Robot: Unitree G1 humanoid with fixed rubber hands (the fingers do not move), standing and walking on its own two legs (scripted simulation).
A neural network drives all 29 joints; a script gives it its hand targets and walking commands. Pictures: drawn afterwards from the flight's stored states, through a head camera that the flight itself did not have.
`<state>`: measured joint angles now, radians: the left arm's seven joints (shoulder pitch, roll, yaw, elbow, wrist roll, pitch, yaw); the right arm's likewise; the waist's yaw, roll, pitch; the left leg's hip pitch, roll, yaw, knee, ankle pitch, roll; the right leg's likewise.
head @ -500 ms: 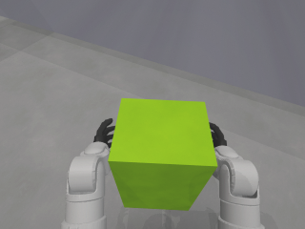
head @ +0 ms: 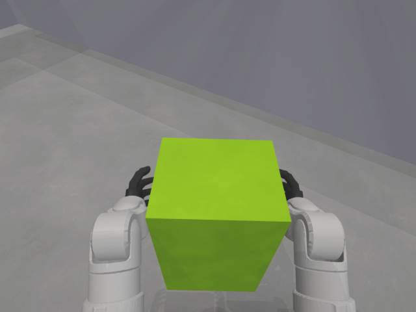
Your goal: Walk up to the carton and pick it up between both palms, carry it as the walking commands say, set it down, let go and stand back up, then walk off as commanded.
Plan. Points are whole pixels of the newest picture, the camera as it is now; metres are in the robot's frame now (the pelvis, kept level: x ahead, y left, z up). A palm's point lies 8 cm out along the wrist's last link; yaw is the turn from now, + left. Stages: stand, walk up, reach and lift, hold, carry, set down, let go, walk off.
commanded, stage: carry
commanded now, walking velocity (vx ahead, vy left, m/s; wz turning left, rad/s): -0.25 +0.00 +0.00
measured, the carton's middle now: (213, 223) +0.27 +0.00 +0.04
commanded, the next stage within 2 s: none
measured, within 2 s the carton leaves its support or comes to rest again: neither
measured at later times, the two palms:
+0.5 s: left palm (104, 265) +0.18 +0.17 +0.09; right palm (286, 257) +0.19 -0.11 +0.09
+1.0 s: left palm out of the picture +0.03 +0.17 +0.08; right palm out of the picture +0.02 -0.10 +0.09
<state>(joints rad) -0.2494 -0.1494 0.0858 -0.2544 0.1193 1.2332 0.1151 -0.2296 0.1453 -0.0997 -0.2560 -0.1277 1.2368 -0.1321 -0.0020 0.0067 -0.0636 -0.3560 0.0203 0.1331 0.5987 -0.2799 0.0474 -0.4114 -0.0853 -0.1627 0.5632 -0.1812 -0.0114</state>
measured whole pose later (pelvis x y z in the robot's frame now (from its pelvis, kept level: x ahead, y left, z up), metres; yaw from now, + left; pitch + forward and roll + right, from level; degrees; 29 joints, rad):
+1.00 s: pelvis -0.25 +0.04 +0.00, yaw -1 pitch +3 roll +0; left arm -0.24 -0.15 0.08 -0.30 0.13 1.22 0.10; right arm -0.23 0.15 -0.09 -0.28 -0.11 1.21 -0.14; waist -0.02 -0.04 -0.03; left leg -0.34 0.01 0.09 0.57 -0.28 0.02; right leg -0.47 -0.11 -0.09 0.70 -0.38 0.04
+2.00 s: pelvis -0.65 +0.08 +0.01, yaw -2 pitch +3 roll -2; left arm -0.26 -0.15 0.10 -0.31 0.08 1.21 0.14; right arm -0.24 0.15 -0.09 -0.31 -0.14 1.21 -0.13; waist 0.04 0.02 -0.03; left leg -0.46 0.08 0.08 0.49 -0.09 0.02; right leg -0.28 0.01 -0.12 0.68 -0.46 0.03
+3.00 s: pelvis -1.06 +0.11 +0.01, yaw -4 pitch +1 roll -1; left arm -0.22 -0.14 0.04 -0.28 0.10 1.21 0.12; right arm -0.16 0.13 -0.08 -0.34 -0.12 1.22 -0.14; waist 0.00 0.05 0.01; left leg -0.55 0.04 0.05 0.83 -0.39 0.01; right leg -0.20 0.01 -0.11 0.49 -0.30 -0.04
